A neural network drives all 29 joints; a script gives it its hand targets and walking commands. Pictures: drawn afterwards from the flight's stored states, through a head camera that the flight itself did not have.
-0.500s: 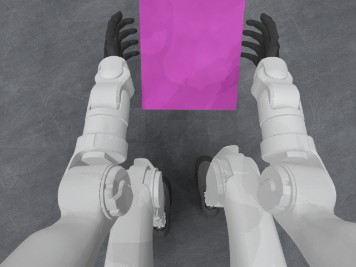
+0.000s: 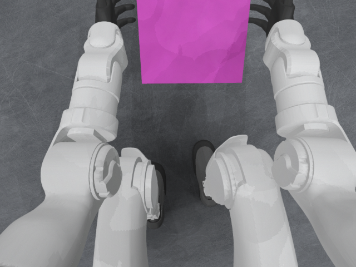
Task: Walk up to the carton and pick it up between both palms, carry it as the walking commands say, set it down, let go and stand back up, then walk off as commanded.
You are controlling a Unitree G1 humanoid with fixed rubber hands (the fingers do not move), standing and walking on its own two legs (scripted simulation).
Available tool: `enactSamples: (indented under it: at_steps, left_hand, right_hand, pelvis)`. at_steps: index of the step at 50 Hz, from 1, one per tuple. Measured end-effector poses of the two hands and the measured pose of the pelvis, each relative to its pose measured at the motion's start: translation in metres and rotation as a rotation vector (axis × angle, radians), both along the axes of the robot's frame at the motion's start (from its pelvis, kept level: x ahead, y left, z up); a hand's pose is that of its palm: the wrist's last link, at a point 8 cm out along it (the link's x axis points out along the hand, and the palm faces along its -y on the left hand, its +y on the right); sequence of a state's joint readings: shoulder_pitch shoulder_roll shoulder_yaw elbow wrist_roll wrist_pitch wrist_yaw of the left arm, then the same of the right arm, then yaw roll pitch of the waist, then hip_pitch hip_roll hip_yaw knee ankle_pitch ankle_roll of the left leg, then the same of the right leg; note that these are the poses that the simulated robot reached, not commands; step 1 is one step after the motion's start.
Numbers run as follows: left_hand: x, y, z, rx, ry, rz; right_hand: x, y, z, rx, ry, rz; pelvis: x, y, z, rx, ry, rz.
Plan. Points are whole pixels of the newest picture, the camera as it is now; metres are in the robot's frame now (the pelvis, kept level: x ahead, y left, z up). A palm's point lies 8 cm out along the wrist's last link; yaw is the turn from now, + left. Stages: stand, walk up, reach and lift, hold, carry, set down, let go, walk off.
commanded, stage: set down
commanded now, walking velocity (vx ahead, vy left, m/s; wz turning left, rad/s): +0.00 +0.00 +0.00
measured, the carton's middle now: (189, 24) +0.56 -0.07 -0.25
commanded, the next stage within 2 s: none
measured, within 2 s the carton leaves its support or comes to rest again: neither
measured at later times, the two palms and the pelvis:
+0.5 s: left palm (115, 30) +0.55 +0.08 -0.19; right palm (270, 23) +0.53 -0.22 -0.18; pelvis +0.00 +0.00 -0.03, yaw +0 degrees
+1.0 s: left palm (115, 27) +0.56 +0.08 -0.20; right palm (269, 21) +0.53 -0.22 -0.19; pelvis +0.00 +0.00 -0.04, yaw +0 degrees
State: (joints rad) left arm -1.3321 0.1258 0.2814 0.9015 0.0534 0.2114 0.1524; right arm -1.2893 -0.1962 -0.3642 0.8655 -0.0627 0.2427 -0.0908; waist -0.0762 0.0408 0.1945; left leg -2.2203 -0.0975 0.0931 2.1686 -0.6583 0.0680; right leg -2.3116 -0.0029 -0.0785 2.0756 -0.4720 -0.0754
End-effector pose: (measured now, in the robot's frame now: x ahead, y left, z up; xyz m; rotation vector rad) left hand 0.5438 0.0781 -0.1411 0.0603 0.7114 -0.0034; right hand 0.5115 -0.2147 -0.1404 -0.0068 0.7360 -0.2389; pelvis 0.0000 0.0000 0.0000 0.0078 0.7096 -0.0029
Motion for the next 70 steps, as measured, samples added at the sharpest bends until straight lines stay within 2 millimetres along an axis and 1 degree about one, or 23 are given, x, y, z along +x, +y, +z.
enactSamples:
  at_steps: [11,15,23,35,47,70]
  left_hand:
    - [0.001,0.001,-0.038,-0.014,0.033,-0.020]
    - [0.003,0.002,-0.046,-0.036,0.030,-0.028]
    - [0.005,0.000,-0.049,-0.043,0.018,-0.046]
    - [0.007,0.001,-0.052,-0.051,0.015,-0.052]
    - [0.012,0.002,-0.057,-0.065,0.013,-0.063]
    - [0.018,0.004,-0.065,-0.074,0.007,-0.081]
  right_hand:
    - [0.009,-0.003,-0.030,-0.010,0.037,0.043]
    - [0.013,-0.004,-0.037,-0.012,0.047,0.038]
    - [0.014,-0.006,-0.043,-0.001,0.037,0.026]
    - [0.015,-0.008,-0.047,0.028,0.022,0.032]
    - [0.020,-0.009,-0.052,0.043,0.019,0.036]
    - [0.025,-0.010,-0.060,0.057,0.011,0.032]
  pelvis:
    - [0.000,0.000,-0.017,-0.001,-0.039,0.009]
    - [-0.001,0.000,-0.023,-0.006,-0.058,0.013]
    - [-0.003,0.001,-0.031,-0.014,-0.103,0.016]
    - [-0.006,-0.001,-0.036,-0.012,-0.142,0.018]
    - [-0.001,-0.002,-0.037,-0.015,-0.138,0.016]
    - [0.009,0.001,-0.035,-0.020,-0.110,0.020]
